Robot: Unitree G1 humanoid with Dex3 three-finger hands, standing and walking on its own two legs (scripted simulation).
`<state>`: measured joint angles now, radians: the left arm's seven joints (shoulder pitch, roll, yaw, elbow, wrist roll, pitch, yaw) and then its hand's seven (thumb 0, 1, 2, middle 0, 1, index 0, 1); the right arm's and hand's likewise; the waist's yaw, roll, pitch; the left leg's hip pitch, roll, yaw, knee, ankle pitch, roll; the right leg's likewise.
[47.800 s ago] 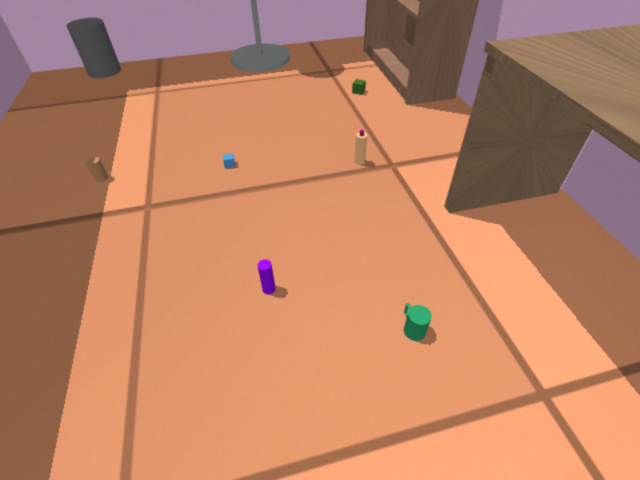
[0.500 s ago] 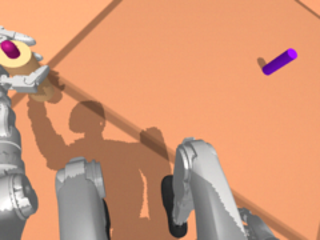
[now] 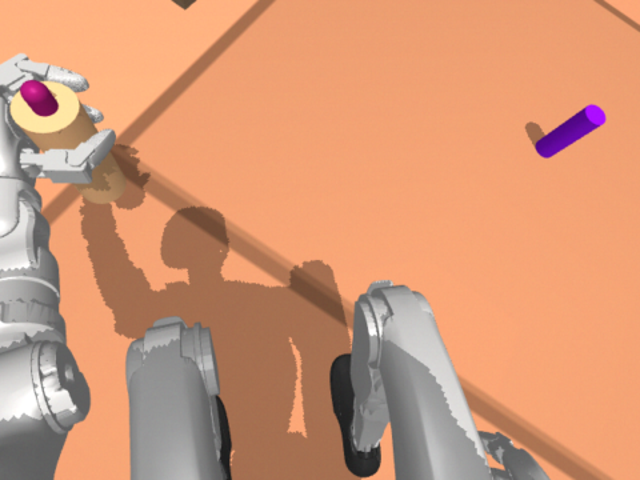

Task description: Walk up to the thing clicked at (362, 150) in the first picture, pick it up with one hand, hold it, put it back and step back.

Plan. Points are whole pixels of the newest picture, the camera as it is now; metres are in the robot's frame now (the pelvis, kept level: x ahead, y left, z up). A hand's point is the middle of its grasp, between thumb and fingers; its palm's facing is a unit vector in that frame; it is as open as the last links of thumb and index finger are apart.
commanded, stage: settle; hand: left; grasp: from the side
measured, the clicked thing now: (74, 145) +0.52 +0.24 -0.05
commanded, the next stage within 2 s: lift in 0.14 s
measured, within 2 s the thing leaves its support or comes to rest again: neither
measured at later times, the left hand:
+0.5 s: hand (65, 126) +0.51 +0.23 +0.00, palm faces +0.08 -1.00 -0.06, open 8.0 cm
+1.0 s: hand out of the picture +0.46 +0.22 +0.12, palm faces +0.10 -0.99 -0.05, open 8.0 cm
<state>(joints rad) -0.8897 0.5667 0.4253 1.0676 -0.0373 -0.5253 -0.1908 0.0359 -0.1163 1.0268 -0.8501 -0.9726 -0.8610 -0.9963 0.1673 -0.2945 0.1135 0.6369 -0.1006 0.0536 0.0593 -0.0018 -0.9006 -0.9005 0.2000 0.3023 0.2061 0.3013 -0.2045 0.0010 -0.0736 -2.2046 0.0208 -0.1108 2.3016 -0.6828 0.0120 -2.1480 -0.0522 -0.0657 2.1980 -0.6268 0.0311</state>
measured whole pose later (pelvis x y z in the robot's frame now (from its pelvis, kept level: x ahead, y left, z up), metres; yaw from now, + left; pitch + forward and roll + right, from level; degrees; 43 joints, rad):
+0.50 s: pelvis +0.00 +0.00 +0.02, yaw +1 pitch +34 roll -6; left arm -0.87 0.53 0.42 1.05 -0.04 -0.51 -0.22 0.04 -0.12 1.03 -0.85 -0.98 -0.86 -1.00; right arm 0.17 -0.29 0.08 0.65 -0.08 0.04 0.05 0.00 -0.93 -0.91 0.20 0.30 0.21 0.30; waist -0.19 0.01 -0.11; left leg -2.16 0.02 -0.09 2.25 -0.68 0.01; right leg -2.12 -0.06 -0.05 2.16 -0.63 0.03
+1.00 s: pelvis +0.02 +0.00 +0.12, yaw +3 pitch +33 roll -4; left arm -0.58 0.37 0.34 0.69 -0.14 -0.37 -0.20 0.04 -0.12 1.03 -0.85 -0.98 -0.86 -1.00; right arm 0.17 -0.27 0.01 0.62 0.00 0.00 -0.01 0.00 -0.93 -0.90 0.20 0.30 0.21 0.30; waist -0.10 0.03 -0.18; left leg -1.84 0.03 -0.05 1.93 -0.68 0.00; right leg -1.82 -0.05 -0.04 1.87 -0.63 0.02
